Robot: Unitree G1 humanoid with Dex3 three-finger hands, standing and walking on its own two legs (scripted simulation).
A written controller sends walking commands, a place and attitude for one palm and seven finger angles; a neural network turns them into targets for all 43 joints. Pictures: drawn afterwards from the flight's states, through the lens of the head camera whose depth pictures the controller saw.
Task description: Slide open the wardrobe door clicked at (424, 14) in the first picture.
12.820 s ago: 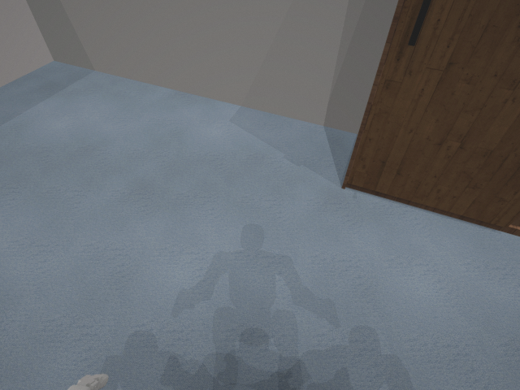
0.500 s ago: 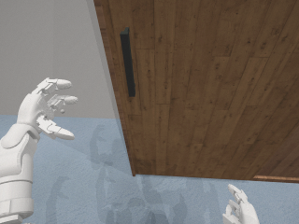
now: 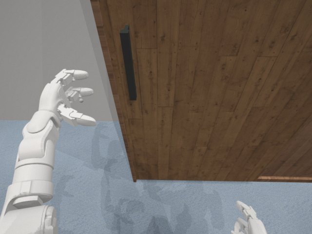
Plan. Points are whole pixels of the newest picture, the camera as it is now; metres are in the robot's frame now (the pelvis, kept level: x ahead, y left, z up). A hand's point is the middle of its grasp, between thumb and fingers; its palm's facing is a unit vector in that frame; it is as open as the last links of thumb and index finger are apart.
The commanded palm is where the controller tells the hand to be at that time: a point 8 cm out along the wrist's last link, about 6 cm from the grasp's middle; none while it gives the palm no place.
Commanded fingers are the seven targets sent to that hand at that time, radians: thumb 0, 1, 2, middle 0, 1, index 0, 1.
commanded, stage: move the hooked fingers beside the handle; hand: left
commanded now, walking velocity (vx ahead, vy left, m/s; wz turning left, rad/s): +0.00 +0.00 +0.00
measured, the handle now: (130, 66) +0.55 +0.12 +0.16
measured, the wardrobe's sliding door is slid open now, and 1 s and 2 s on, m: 0.00 0.00 0.00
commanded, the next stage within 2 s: feel for the door with the fingertips in 1.88 s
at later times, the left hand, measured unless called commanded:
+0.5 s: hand (94, 86) +0.44 +0.19 +0.16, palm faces +0.03 -1.00 +0.00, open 13.9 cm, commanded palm +0.42 +0.24 +0.16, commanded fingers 0.00 -0.50 0.30 -0.30 -1.20 -0.30 -1.20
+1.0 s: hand (110, 76) +0.49 +0.16 +0.16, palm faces +0.03 -1.00 +0.01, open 13.9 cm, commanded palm +0.46 +0.22 +0.15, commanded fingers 0.00 -0.50 0.30 -0.30 -1.20 -0.30 -1.20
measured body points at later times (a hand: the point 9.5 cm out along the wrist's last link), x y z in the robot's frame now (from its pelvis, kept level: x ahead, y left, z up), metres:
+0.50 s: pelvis +0.01 +0.00 +0.00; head +0.03 -0.01 +0.45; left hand +0.43 +0.25 +0.17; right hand +0.12 -0.26 -0.11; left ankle +0.00 +0.11 -0.74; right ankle +0.01 -0.10 -0.74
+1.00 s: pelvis +0.01 +0.00 -0.01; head +0.05 -0.01 +0.44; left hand +0.49 +0.22 +0.16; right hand +0.02 -0.27 -0.13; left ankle +0.00 +0.11 -0.74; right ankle +0.01 -0.11 -0.74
